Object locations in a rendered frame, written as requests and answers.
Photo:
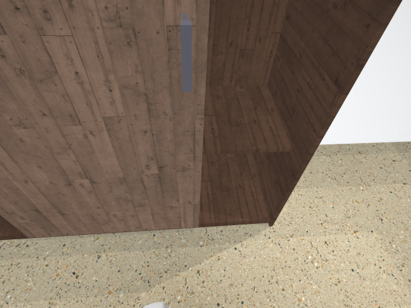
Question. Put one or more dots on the handle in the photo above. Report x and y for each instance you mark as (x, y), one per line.
(186, 53)

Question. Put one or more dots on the wardrobe door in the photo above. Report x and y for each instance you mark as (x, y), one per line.
(96, 135)
(5, 225)

